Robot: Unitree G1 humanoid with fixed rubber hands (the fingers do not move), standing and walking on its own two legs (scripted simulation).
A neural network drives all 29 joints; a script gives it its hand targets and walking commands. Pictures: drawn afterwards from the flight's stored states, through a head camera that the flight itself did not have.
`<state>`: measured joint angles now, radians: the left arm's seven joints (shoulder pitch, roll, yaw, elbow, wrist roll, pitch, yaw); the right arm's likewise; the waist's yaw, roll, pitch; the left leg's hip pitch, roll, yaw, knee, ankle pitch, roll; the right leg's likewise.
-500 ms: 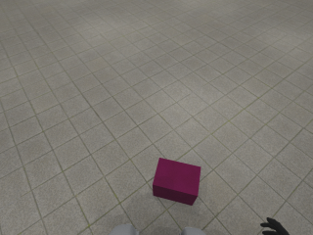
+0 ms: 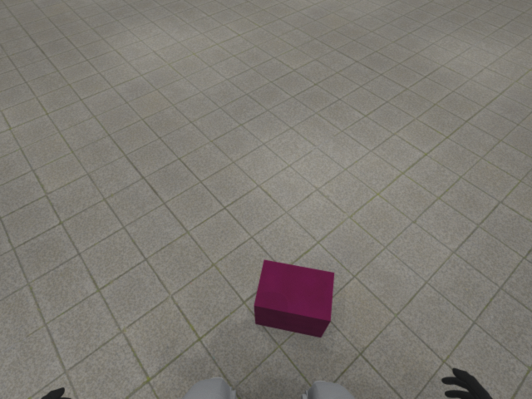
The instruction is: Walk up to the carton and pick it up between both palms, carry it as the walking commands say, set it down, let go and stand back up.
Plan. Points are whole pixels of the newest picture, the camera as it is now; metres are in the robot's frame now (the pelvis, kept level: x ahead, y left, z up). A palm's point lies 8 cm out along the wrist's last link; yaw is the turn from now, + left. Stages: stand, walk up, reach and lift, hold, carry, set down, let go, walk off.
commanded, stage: walk up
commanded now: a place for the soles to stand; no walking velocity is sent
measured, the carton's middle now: (293, 299) +0.47 -0.08 -0.64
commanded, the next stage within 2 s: none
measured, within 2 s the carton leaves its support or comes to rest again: neither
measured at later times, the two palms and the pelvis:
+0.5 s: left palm out of the picture +0.07 +0.33 -0.08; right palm out of the picture +0.09 -0.32 -0.10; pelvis -0.01 +0.00 +0.00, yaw -3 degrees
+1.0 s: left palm out of the picture +0.08 +0.33 -0.08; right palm out of the picture +0.07 -0.32 -0.10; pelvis -0.01 +0.00 +0.00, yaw -5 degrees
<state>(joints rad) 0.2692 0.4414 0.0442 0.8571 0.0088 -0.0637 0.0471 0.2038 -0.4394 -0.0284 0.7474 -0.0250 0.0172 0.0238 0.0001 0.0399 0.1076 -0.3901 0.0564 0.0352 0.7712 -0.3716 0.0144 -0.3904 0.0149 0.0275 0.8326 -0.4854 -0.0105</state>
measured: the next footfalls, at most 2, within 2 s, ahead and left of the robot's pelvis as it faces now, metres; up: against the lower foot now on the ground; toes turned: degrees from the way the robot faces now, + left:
none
